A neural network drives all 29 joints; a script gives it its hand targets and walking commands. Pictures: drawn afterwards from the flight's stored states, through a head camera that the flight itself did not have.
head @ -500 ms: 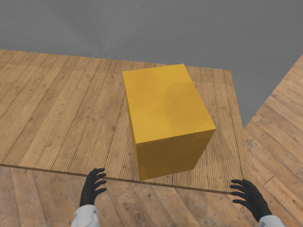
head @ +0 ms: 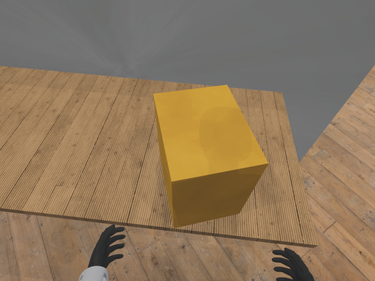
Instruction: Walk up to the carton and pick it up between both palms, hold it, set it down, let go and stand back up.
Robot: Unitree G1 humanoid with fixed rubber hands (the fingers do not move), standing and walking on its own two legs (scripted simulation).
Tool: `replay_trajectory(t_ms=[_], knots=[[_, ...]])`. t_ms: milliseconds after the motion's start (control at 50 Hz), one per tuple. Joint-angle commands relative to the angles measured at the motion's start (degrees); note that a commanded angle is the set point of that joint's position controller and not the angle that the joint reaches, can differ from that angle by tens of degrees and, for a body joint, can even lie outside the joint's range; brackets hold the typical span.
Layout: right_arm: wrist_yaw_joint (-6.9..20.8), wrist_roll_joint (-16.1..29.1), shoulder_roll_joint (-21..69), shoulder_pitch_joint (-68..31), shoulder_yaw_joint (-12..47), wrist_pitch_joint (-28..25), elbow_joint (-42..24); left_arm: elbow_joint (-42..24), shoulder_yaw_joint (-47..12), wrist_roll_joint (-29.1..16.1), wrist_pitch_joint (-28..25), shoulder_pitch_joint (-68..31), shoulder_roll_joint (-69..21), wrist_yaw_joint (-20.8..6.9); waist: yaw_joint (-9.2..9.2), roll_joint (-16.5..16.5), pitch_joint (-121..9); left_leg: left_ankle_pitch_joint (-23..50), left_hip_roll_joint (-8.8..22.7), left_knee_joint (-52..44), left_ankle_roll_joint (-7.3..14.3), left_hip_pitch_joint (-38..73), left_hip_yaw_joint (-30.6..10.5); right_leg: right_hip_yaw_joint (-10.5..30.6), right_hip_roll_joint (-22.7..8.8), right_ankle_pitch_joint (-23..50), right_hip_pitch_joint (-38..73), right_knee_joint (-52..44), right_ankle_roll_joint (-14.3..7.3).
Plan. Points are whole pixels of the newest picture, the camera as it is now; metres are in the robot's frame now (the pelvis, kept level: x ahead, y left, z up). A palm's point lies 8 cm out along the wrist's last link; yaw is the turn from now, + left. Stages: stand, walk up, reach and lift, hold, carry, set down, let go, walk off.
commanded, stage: set down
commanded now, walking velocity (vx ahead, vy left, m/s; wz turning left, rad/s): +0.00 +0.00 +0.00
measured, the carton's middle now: (199, 158) +0.42 +0.02 -0.05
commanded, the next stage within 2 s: let go in 0.42 s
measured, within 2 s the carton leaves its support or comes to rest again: neither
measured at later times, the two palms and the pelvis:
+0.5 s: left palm (98, 265) +0.15 +0.23 -0.09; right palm out of the picture +0.15 -0.21 -0.09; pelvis +0.00 +0.00 +0.00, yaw +0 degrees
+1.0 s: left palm out of the picture +0.12 +0.24 -0.10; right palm out of the picture +0.13 -0.23 -0.10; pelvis +0.00 +0.00 +0.00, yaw +0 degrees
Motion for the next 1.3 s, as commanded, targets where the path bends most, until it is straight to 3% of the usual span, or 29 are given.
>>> replay_trajectory(t_ms=[0,100,120,200,260,320,340,400,440,640,720,740,760,840,860,880,900,980,1020,1040,1060,1100,1120,1140,1160,1200,1220,1240,1280], knots=[[-3.2,-2.3,-5.6,-5.0,-7.9,-0.4,-12.7,-4.5,-0.6,2.0,0.4,-7.1,8.2,-1.9,-5.97,1.3,-2.5,10.5,-5.7,-5.1,2.9,13.3,2.5,0.8,-0.5,5.8,5.3,-5.3,-0.4],[-3.5,-2.8,-4.6,-4.3,-8.1,0.5,-12.1,-7.2,-0.2,3.3,1.4,-6.4,8.1,-2.4,-5.51,3.8,-3.4,12.6,-5.5,-4.4,2.1,15.8,1.9,0.8,-0.8,4.0,4.4,-5.9,-0.3],[-4.3,-3.6,-3.7,-3.5,-7.9,1.4,-9.9,-4.3,-0.9,3.1,2.5,-6.0,8.0,-3.0,-6.74,2.2,-0.2,12.4,-5.6,-4.8,2.1,16.1,1.8,0.7,-0.5,4.6,5.1,-6.4,-0.4],[-3.7,-3.9,-3.3,-4.2,-8.0,1.4,-8.3,-6.6,-0.6,3.4,2.3,-6.5,8.7,-2.8,-5.04,5.7,-3.8,15.4,-5.4,-4.6,1.3,17.0,1.5,-0.5,-0.2,7.0,5.8,-5.2,-0.5],[-4.1,-2.9,-3.1,-3.2,-6.8,0.5,-8.7,-4.9,0.6,3.7,1.6,-4.9,9.5,-3.5,-4.38,4.2,-5.1,19.8,-5.7,-3.9,1.4,16.6,2.3,-0.3,0.1,11.9,8.6,-4.3,-0.2],[-4.6,-3.2,-3.7,-3.2,-6.7,0.5,-9.9,-4.8,0.3,3.2,1.7,-4.3,9.4,-4.1,-6.21,1.8,-2.9,18.6,-5.3,-3.8,1.6,16.7,1.2,-0.7,0.1,12.2,9.0,-5.1,0.4],[-4.8,-3.0,-2.9,-1.9,-6.5,0.4,-9.1,-5.8,1.0,3.3,1.5,-3.3,10.3,-4.2,-5.30,3.8,-4.1,18.7,-5.7,-3.7,1.5,17.9,1.7,-0.9,0.0,12.7,8.9,-5.2,0.7],[-4.8,-3.6,-3.8,-4.0,-6.8,-0.4,-11.4,-5.1,2.3,2.4,1.4,-4.5,11.7,-4.1,-3.82,3.1,-7.1,19.6,-5.8,-3.8,1.6,15.9,2.1,-0.6,-0.7,16.9,10.9,-3.4,0.7],[-5.0,-3.3,-2.6,-3.1,-7.4,0.0,-9.9,-8.0,-0.1,2.1,1.4,-6.5,11.0,-4.1,-5.81,3.5,-5.1,19.0,-5.6,-3.3,1.8,17.3,2.1,-0.7,-0.5,12.8,8.7,-4.6,0.4],[-4.4,-3.7,-4.5,-4.1,-7.5,0.5,-12.3,-6.2,0.1,2.0,1.4,-6.2,10.5,-3.7,-4.81,3.0,-2.3,16.5,-5.0,-4.2,2.0,15.7,1.2,-0.7,-0.4,10.5,8.7,-5.3,-0.3],[-4.3,-3.1,-2.9,-3.8,-7.2,1.2,-10.7,-6.3,-0.6,1.9,2.1,-5.8,9.9,-3.7,-5.37,4.7,-2.3,15.5,-5.3,-4.1,1.4,16.6,1.5,-0.6,-0.3,8.1,7.7,-5.3,-0.5],[-4.4,-3.3,-3.3,-3.3,-7.2,1.7,-9.1,-6.0,-1.5,1.0,2.1,-5.9,9.2,-3.9,-5.21,2.6,-2.0,16.3,-5.4,-4.5,1.3,16.7,2.1,-0.6,-0.5,8.1,6.0,-5.3,0.0],[-4.4,-3.5,-3.2,-3.9,-7.0,1.3,-8.7,-4.8,-0.7,1.1,1.8,-7.1,9.7,-3.7,-6.56,3.0,-2.3,16.2,-5.9,-4.0,2.1,18.3,2.6,-1.0,-0.3,6.8,5.8,-5.9,0.4],[-4.1,-3.3,-3.8,-3.0,-8.1,2.0,-12.4,-6.5,-1.1,2.0,2.9,-4.3,8.7,-3.4,-5.07,3.6,0.4,12.7,-4.9,-5.4,1.5,15.4,2.1,-1.2,-0.1,4.0,5.9,-5.9,-0.1],[-5.0,-10.5,-14.3,1.5,-7.8,8.8,-7.3,7.7,4.4,4.6,-2.1,5.5,16.7,-2.6,-0.93,0.6,-7.5,24.0,1.4,-0.1,3.6,6.0,-2.1,1.5,-5.8,15.7,12.3,1.5,0.1],[-5.3,-9.6,-16.9,-0.7,-8.6,10.9,-9.2,6.6,4.2,3.8,-4.1,5.4,17.4,-2.8,-1.60,1.3,-11.3,21.5,1.3,1.1,3.9,6.9,-1.0,2.7,-7.1,19.4,15.5,-0.2,0.6],[-5.6,-9.3,-16.0,-0.3,-9.5,12.1,-8.9,8.5,4.1,3.9,-5.2,3.8,17.2,-3.1,-2.31,-1.4,-8.7,16.8,0.4,0.8,3.0,4.9,-0.4,3.6,-8.3,21.9,14.7,-0.1,0.3],[-5.4,-7.9,-15.2,1.1,-9.5,15.3,-9.1,11.6,3.5,4.1,-7.2,0.9,16.1,-3.5,-4.76,2.6,-7.4,16.9,0.8,-1.4,3.4,9.1,-1.0,3.8,-8.0,20.9,11.1,-0.6,0.6],[-4.9,-8.2,-13.5,1.2,-8.5,15.7,-9.5,12.8,3.7,3.8,-7.6,2.2,16.5,-3.6,-4.28,-2.0,-8.0,20.1,1.9,-1.1,3.8,9.7,-1.5,2.5,-7.0,20.5,11.7,0.6,0.9],[-4.8,-8.4,-13.3,1.8,-8.5,15.6,-9.1,14.1,3.9,4.7,-8.0,2.0,18.0,-3.7,-4.61,3.4,-6.1,16.6,2.1,-1.0,3.6,10.2,-1.4,3.5,-7.7,17.5,10.1,-1.2,0.6],[-5.1,-8.5,-14.6,1.0,-9.2,15.7,-8.7,14.4,4.3,4.8,-7.9,0.8,17.4,-4.0,-3.87,0.6,-3.7,14.1,1.4,-1.9,3.6,9.2,-1.8,3.4,-7.7,15.0,8.7,-1.9,0.6],[-4.9,-8.3,-17.6,0.2,-9.2,15.9,-9.8,15.9,4.0,4.3,-8.0,1.9,17.5,-3.8,-4.45,5.8,-6.3,17.9,1.9,-2.3,3.6,8.1,-0.9,2.4,-7.0,14.2,11.6,-1.1,1.2],[-5.0,-8.0,-16.0,-1.4,-9.0,16.1,-9.0,17.1,4.5,4.4,-8.4,-0.6,18.7,-3.9,-5.26,1.8,-4.2,15.1,2.1,-1.9,4.0,9.4,-1.4,3.7,-7.3,13.8,8.5,-2.3,0.6],[-4.6,-7.9,-15.5,1.3,-8.8,16.6,-8.7,17.2,4.4,4.8,-8.5,-0.2,19.2,-3.5,-4.86,1.4,-5.5,14.3,1.9,-2.4,3.7,9.9,-1.5,4.0,-7.8,14.8,9.0,-1.8,1.0],[-4.9,-7.5,-15.4,2.2,-8.6,16.9,-8.2,17.3,4.5,4.5,-8.2,1.1,19.4,-3.7,-4.58,5.0,-5.6,12.8,1.5,-2.8,3.5,9.5,-0.5,3.8,-7.3,11.8,9.2,-2.1,0.5],[-4.7,-8.0,-13.6,1.3,-8.1,17.1,-8.2,19.1,4.4,4.9,-8.3,1.6,19.4,-3.7,-4.47,4.8,-4.2,7.2,1.3,-3.8,4.3,7.5,-1.3,4.3,-7.8,7.6,9.4,-2.1,-0.6],[-4.7,-8.3,-15.4,0.1,-8.2,17.0,-8.5,20.2,3.6,4.4,-7.5,4.3,18.8,-3.9,-3.37,1.3,-3.2,8.6,2.0,-3.8,4.2,9.3,-2.9,2.6,-6.7,5.2,6.5,-2.5,-0.1],[-4.8,-8.0,-14.5,2.3,-7.8,16.9,-7.9,21.9,4.0,4.6,-7.4,2.9,20.1,-3.8,-5.06,5.9,-2.1,5.7,1.9,-4.0,3.8,8.8,-2.9,5.0,-7.5,2.8,6.3,-3.5,-0.3],[-5.3,-8.5,-15.9,3.3,-8.4,17.4,-6.8,21.3,3.5,4.8,-7.4,0.8,18.9,-4.0,-4.75,4.7,2.7,1.0,1.8,-4.8,4.2,5.8,-3.0,4.7,-7.1,-2.6,3.6,-4.8,-0.4]])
